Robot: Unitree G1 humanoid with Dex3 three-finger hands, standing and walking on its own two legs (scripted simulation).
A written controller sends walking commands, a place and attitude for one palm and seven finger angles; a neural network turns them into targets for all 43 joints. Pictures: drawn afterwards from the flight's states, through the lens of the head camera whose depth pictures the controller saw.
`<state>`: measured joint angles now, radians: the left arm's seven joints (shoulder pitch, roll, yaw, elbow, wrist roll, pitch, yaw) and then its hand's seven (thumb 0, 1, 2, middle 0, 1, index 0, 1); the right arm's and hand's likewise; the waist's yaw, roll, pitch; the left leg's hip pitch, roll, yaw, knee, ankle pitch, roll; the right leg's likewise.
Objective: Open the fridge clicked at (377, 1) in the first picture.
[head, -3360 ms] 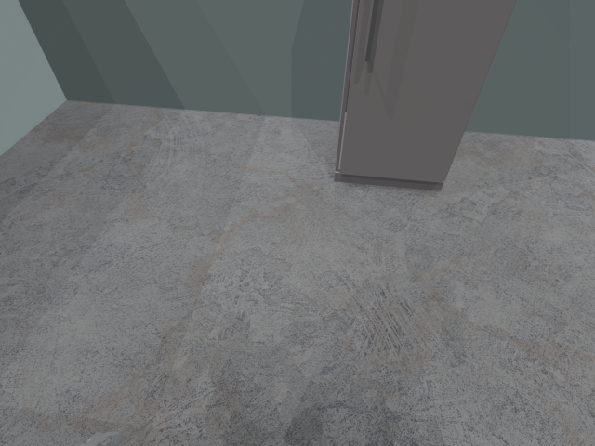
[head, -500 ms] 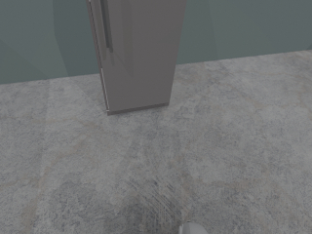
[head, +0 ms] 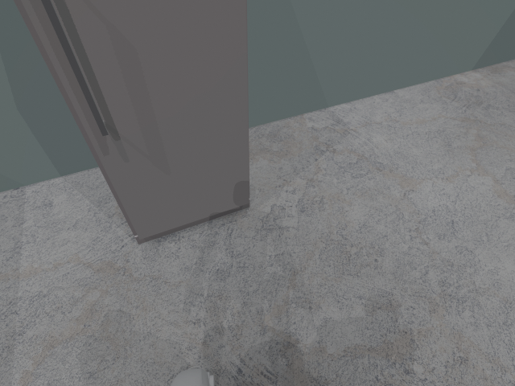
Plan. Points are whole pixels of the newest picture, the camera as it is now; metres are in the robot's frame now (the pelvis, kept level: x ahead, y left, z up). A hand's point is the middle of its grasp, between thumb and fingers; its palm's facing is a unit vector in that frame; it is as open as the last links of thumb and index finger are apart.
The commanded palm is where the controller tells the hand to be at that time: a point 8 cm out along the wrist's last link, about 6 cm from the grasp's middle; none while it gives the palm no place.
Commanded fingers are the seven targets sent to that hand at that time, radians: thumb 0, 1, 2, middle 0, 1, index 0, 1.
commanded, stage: walk to a spot facing it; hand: left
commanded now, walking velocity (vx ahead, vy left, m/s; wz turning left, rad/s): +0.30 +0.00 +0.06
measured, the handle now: (69, 50) +0.79 +0.47 +0.15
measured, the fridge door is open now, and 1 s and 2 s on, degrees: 0 0 0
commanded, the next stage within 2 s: turn to face it in 0.08 s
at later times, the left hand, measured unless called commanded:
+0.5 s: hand (138, 349) +0.22 +0.24 -0.17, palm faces +0.15 -0.97 -0.19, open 7.3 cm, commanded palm none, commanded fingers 0.00 0.90 0.90 -0.20 -0.30 -0.20 -0.30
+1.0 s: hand out of the picture +0.15 +0.20 -0.16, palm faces +0.39 -0.89 -0.26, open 7.3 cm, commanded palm none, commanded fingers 0.00 0.90 0.90 -0.20 -0.30 -0.20 -0.30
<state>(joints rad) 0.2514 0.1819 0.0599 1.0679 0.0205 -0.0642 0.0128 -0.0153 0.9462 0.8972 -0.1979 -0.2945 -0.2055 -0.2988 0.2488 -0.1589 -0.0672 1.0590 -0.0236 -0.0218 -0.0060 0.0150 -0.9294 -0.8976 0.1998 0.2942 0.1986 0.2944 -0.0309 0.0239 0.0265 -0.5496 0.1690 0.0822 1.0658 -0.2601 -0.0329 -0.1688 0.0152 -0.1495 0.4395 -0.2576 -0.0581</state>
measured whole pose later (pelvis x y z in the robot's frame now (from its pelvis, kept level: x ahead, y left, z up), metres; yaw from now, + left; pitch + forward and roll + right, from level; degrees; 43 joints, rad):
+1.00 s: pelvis +0.18 +0.01 +0.00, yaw +21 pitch -1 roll +2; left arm 0.25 0.17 0.04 0.97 0.03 0.00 0.02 0.00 0.92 0.90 -0.20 -0.29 -0.21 -0.30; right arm 0.14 -0.25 -0.08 0.98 -0.01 0.07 0.01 0.01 -0.91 -0.90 0.20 0.29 0.20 0.29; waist 0.02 0.01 0.08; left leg -0.39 0.05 0.04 0.90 -0.43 -0.06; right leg -0.22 -0.12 -0.24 0.51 -0.27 -0.03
